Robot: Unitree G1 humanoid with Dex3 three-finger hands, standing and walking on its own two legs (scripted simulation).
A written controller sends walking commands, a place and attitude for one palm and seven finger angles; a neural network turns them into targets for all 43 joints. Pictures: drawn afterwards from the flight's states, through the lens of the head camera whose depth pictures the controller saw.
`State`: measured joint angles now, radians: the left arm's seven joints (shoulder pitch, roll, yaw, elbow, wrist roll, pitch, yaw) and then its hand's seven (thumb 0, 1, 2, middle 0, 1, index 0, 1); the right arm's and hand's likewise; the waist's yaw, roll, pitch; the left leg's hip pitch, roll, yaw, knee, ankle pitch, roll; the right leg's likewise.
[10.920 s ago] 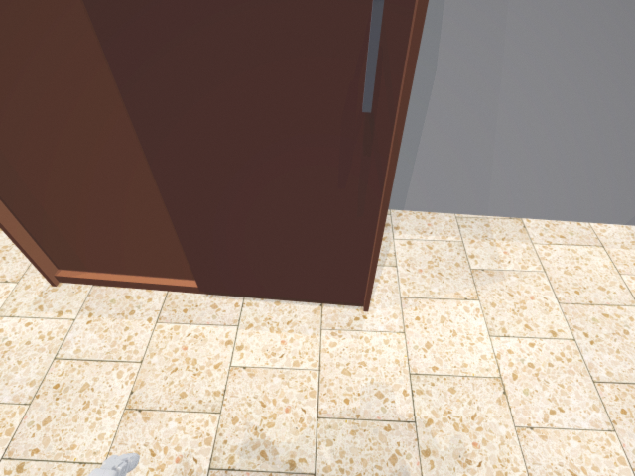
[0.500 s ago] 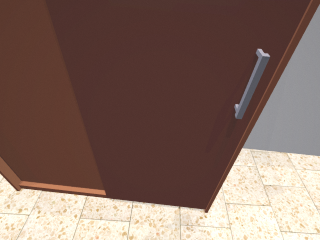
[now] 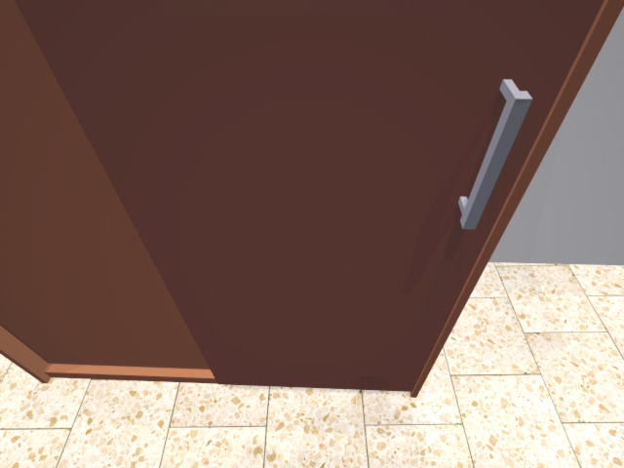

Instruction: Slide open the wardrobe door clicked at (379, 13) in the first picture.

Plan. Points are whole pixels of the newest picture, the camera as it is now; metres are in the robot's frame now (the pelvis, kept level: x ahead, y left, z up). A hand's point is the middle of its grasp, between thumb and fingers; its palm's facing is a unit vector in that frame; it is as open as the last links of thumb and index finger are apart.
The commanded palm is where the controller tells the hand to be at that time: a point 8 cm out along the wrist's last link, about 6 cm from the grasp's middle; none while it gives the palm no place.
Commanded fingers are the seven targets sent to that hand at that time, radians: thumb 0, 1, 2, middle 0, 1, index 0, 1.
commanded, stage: come to a stop and stand still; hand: right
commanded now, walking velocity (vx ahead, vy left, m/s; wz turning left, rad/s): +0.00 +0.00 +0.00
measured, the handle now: (486, 161) +0.46 -0.20 +0.17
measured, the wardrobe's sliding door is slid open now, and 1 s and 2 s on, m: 0.00 0.00 0.00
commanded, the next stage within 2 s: look again from close up in 0.44 s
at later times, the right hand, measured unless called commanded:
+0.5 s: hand out of the picture +0.06 -0.17 -0.17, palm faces +0.02 +0.98 -0.21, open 7.3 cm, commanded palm none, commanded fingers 0.00 -0.90 -0.90 0.20 0.30 0.20 0.30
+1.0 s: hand out of the picture +0.04 -0.15 -0.17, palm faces +0.03 +0.98 -0.21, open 7.4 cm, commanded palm none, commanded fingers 0.00 -0.90 -0.90 0.20 0.30 0.20 0.30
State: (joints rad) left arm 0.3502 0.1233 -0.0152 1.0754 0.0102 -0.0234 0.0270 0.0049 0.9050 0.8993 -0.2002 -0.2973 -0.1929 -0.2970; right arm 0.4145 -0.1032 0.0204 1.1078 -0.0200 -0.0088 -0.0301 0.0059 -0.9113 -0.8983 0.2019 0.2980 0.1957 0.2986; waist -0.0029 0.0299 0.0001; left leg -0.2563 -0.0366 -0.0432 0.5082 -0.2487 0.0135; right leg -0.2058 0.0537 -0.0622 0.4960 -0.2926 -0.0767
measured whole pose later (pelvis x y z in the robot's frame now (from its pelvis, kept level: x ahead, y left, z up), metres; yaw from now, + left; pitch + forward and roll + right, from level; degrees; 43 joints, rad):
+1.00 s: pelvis +0.03 +0.03 +0.01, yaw -1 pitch -1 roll -1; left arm 0.25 0.18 -0.02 1.12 0.01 -0.03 0.03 0.00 0.90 0.90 -0.20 -0.30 -0.19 -0.30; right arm 0.26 -0.17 0.01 1.09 -0.01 -0.02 -0.03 0.00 -0.91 -0.90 0.20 0.30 0.20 0.30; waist 0.00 0.01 0.03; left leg -0.17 -0.06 -0.02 0.44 -0.26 0.06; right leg -0.10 0.03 -0.03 0.38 -0.27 -0.03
